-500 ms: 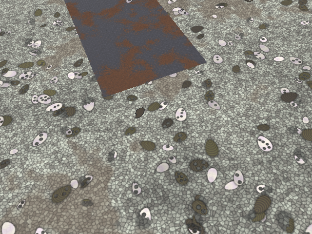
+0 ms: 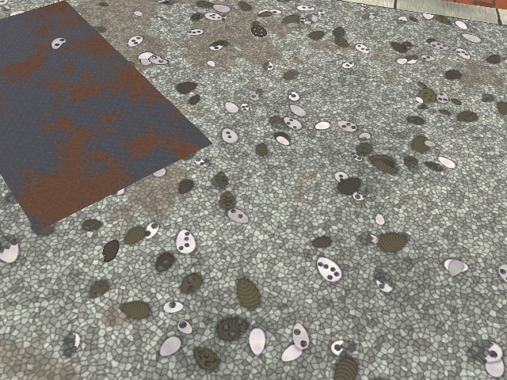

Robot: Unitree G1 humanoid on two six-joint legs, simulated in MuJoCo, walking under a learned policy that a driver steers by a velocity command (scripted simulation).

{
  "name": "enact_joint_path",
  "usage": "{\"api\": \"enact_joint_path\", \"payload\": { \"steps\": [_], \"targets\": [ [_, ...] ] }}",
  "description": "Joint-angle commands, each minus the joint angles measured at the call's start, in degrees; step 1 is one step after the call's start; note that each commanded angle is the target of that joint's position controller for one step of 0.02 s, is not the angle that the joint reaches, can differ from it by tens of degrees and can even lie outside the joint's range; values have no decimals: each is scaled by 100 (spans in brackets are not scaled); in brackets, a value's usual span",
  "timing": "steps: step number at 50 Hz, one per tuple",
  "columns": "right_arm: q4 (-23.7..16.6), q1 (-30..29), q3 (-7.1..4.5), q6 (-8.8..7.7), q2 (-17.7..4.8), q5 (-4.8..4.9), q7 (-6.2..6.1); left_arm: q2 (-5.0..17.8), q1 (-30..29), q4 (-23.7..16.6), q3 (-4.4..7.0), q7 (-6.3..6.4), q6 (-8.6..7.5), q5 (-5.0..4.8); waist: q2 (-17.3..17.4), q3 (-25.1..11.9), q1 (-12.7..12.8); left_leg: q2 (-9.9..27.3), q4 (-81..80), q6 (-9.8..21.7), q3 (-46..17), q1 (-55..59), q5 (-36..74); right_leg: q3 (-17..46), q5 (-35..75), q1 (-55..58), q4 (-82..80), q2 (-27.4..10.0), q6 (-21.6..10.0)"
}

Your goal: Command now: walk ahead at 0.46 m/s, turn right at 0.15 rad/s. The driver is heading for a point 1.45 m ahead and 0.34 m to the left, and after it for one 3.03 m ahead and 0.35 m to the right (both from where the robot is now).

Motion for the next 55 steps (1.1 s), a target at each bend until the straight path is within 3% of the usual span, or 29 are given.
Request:
{"api": "enact_joint_path", "payload": {
  "steps": [1,3,5,7,8,9,10,11,12,13,14,15,17,20,25,30,32,33,34,35,36,37,38,39,40,42,45,50,55],
  "targets": [
    [-329,-203,-225,-44,-1091,64,-39,34,-1027,-643,-66,-82,-174,-21,872,423,-106,1152,-793,893,-706,-247,1173,-264,649,-56,-1084,47,90],
    [-224,46,-225,6,-1150,116,-32,80,-1287,-712,-58,-148,-208,-59,870,480,-164,1270,-745,904,-799,-345,1289,-317,750,383,-1506,166,72],
    [-173,101,-241,59,-1226,159,-44,240,-1310,-750,-1,-204,-247,-97,927,503,-22,1459,-605,839,-983,-164,1506,-207,663,648,-1852,223,-52],
    [-164,25,-279,111,-1361,174,-67,489,-895,-659,113,-198,-277,-98,961,274,350,1518,-120,690,-986,-34,2476,-228,465,1427,-2153,340,-244],
    [-170,-4,-256,126,-1313,162,-74,685,-237,-462,233,-149,-271,-74,853,-150,729,1276,674,547,-760,-167,3235,-326,460,2427,-2345,451,-397],
    [-248,-34,-172,109,-1105,82,-72,951,658,-278,353,-76,-251,-28,743,-833,1178,981,1910,333,-563,-890,2868,-30,453,3923,-2181,46,-604],
    [-475,399,36,50,-420,-38,-60,1539,1468,-190,478,0,-196,142,-579,-1982,1205,255,4174,-55,-169,-2824,521,2037,-139,6213,-2094,-1608,-1230],
    [-435,629,58,-23,-441,132,-73,1290,1580,-112,399,-29,-165,127,-1455,-2538,1138,-37,5312,-115,-678,-3528,-1819,3840,-1279,6136,-3062,-2173,-1633],
    [-486,171,-121,-25,-999,289,-70,878,1209,-80,265,-32,-164,72,-906,-1469,1115,285,5769,-87,-768,-4010,-1492,3197,-1757,5344,-3286,-1927,-1403],
    [-590,-229,-135,-13,-1027,281,-66,671,847,-67,196,-22,-164,26,-671,-801,990,528,5710,-53,-568,-4109,-1020,2384,-1491,4608,-3385,-1714,-1262],
    [-608,-407,-135,19,-946,196,-69,496,495,-35,139,-35,-183,47,-400,-397,805,694,5464,-72,-520,-3925,-629,1825,-984,3910,-3584,-1460,-1188],
    [-581,-387,-164,91,-876,144,-65,345,236,-10,105,-46,-230,92,-485,-171,608,843,5244,-86,-561,-3655,-338,1328,-550,3405,-3785,-1250,-1124],
    [-509,-228,-132,232,-613,160,-38,292,-14,81,131,-47,-330,117,-459,-4,392,913,5152,-147,-533,-3263,-54,731,28,2850,-4117,-1144,-1149],
    [-660,-519,-134,330,-544,118,-53,417,-75,263,194,-23,-431,130,-153,280,307,913,4725,-250,-641,-3568,492,70,759,2708,-4340,-1160,-1201],
    [-974,-1442,-38,235,-418,90,138,697,119,473,260,59,-378,88,84,529,606,784,2952,-169,-212,-3422,1838,-865,1159,2922,-4424,-1022,-1063],
    [-1434,-2197,-26,240,-496,96,311,983,568,727,355,73,-179,-60,162,686,817,647,2111,147,148,-3666,1353,-1190,1820,3994,-4011,-1306,-909],
    [-1536,-2068,-108,270,-663,83,334,1158,553,732,399,98,-85,-99,-42,389,627,303,2050,359,485,-3148,765,-1365,3646,4261,-3323,-1302,-784],
    [-1499,-1701,-197,299,-820,82,323,1245,528,716,420,117,-35,-120,-155,83,386,58,2078,493,655,-2595,458,-1446,4596,4304,-2653,-1257,-719],
    [-1337,-935,-344,324,-1057,99,280,1255,461,693,412,134,11,-145,-136,-347,-74,-220,1865,672,755,-1536,503,-1579,4956,4026,-1581,-1110,-592],
    [-1094,54,-544,384,-1430,116,180,1111,496,640,339,162,-7,-97,119,-860,-558,-182,1669,913,323,173,732,-1615,4039,2942,-65,-892,-359],
    [-1074,82,-672,379,-2146,169,98,268,1092,330,68,87,-115,161,1765,-1331,47,1379,1406,1911,-2696,2328,93,-1432,-1260,218,2189,113,54],
    [-1328,175,-546,276,-1829,132,130,486,702,245,35,14,-338,48,1357,-2375,-202,2049,293,2453,-4943,2837,-922,75,-2587,-549,3132,627,76],
    [-1274,24,-429,190,-1453,61,160,903,25,57,149,-40,-456,-192,905,-1629,-379,1925,20,2056,-4236,2395,-764,347,-2073,-1056,3112,301,-54],
    [-1254,-242,-390,137,-1322,60,155,798,-153,-35,95,-27,-522,-200,559,-982,-156,1697,25,1848,-3539,1583,-355,290,-1584,-1024,2628,61,-148],
    [-1296,-639,-335,119,-1146,56,144,755,-151,18,93,21,-535,-56,236,-556,120,1471,28,1685,-2943,745,382,266,-1289,-716,2074,-144,-128],
    [-1444,-1016,-265,102,-977,-50,99,822,58,94,147,32,-419,73,427,-366,450,1196,-161,1629,-2388,-193,1353,302,-976,6,1568,-301,-36],
    [-1341,-935,-298,76,-1104,7,10,584,-19,88,83,46,-271,154,364,-177,505,1008,-309,1644,-1829,-865,2053,104,-611,192,782,-236,251],
    [-1081,-553,-289,119,-1139,45,-100,270,-1017,-71,-86,-46,-298,103,632,33,56,596,-298,1162,-1154,-1232,1332,-91,1512,755,-1358,70,378],
    [-772,-130,-284,144,-1151,74,-75,539,-1441,-233,-5,-150,-391,25,768,191,-91,1066,114,1061,-1676,-371,1050,36,1238,650,-2080,136,64]
  ]
}}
